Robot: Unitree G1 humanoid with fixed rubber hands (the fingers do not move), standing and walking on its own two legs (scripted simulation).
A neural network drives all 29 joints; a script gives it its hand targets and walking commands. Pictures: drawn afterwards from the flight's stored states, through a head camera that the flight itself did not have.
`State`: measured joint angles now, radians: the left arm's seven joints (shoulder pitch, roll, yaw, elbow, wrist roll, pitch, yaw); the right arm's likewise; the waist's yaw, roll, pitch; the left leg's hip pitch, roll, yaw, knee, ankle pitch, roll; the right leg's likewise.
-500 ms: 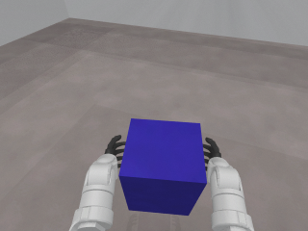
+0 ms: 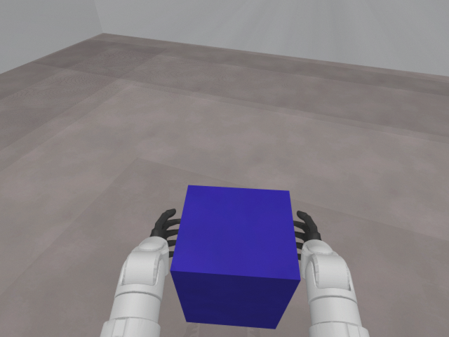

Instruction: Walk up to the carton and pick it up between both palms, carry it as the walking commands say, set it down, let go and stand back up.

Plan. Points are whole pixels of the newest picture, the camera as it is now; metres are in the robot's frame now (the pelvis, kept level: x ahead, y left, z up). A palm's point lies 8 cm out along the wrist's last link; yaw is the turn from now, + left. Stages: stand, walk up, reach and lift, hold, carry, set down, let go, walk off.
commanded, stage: hold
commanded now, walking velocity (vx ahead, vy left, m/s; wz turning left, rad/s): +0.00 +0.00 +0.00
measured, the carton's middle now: (234, 261) +0.29 +0.00 -0.03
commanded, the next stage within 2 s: carry in 1.32 s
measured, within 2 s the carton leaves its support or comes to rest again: neither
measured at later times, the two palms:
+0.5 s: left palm (161, 241) +0.28 +0.14 +0.04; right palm (312, 245) +0.29 -0.15 +0.03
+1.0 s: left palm (158, 251) +0.27 +0.14 +0.03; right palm (313, 257) +0.27 -0.14 +0.03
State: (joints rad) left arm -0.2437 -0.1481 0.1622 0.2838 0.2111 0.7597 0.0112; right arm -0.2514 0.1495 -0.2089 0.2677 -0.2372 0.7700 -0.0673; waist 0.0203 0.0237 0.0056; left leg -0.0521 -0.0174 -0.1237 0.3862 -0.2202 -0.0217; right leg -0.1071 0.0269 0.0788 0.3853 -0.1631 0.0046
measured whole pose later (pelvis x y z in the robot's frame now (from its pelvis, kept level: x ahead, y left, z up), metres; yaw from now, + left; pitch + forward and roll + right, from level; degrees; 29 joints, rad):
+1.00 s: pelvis -0.01 +0.00 +0.00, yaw +0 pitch -7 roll +0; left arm -0.26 -0.15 0.17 0.30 0.22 0.76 0.01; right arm -0.27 0.15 -0.23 0.27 -0.24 0.77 -0.06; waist 0.01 0.02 0.02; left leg -0.08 -0.03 -0.12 0.42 -0.22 -0.02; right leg -0.13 0.02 0.09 0.42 -0.16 0.01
